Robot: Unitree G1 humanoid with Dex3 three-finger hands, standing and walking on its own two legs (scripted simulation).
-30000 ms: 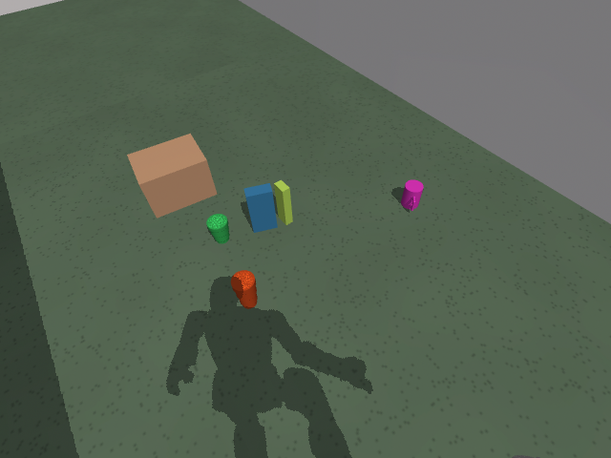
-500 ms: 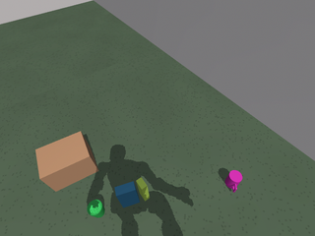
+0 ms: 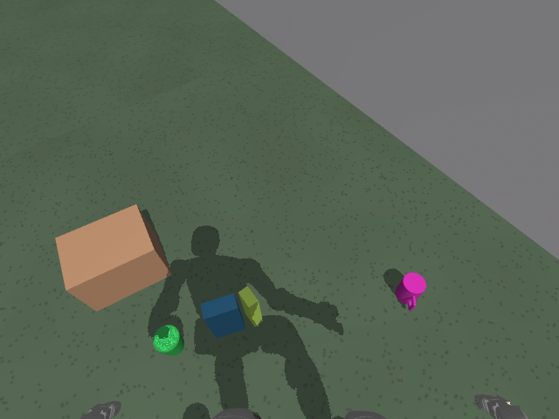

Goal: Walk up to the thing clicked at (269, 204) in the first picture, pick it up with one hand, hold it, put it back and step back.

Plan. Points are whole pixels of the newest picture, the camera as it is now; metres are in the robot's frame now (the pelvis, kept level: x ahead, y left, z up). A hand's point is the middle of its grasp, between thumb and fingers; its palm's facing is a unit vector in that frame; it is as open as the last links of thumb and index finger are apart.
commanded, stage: step back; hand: left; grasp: from the side
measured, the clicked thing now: (224, 317) +0.45 +0.22 -0.66
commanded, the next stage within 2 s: none
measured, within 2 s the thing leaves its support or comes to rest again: neither
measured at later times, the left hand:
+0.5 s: hand out of the picture -0.02 +0.26 -0.17, palm faces -0.06 -0.91 -0.40, open 7.4 cm
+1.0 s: hand out of the picture -0.08 +0.28 -0.16, palm faces -0.01 -0.92 -0.38, open 7.4 cm
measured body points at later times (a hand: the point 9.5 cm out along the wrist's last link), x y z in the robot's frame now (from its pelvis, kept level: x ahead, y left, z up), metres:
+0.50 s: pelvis -0.09 +0.00 -0.02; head -0.03 -0.02 +0.42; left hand -0.02 +0.31 -0.14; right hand +0.01 -0.32 -0.15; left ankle +0.01 +0.12 -0.72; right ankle -0.12 -0.12 -0.74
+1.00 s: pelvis -0.20 +0.01 -0.01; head -0.14 +0.02 +0.44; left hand -0.08 +0.33 -0.13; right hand -0.07 -0.29 -0.12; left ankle -0.14 +0.12 -0.74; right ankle -0.25 -0.13 -0.66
